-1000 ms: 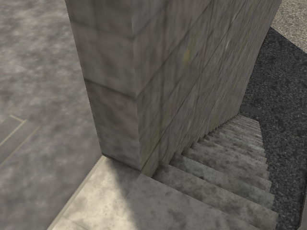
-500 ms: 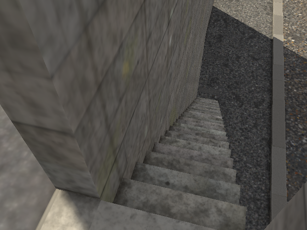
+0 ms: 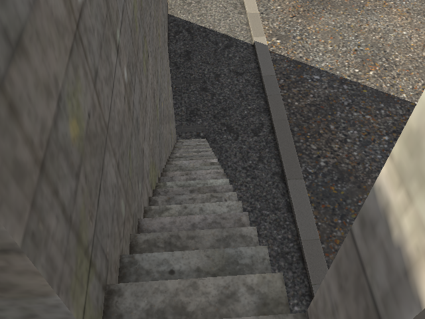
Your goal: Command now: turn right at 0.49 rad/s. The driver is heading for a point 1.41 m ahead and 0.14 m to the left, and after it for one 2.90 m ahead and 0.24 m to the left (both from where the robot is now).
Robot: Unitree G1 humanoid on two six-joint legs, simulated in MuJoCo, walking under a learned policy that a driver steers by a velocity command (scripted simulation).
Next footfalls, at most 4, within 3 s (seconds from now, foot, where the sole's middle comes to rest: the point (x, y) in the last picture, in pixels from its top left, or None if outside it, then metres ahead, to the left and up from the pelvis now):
0.46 right None -0.06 -0.13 -0.78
1.32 left None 0.09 0.12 -0.78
1.82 right None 0.33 -0.09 -0.78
2.34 left None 0.37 0.16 -0.78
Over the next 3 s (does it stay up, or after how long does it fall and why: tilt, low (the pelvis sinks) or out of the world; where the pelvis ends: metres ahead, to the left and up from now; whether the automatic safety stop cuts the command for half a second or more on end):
stays up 0.58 0.01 -0.25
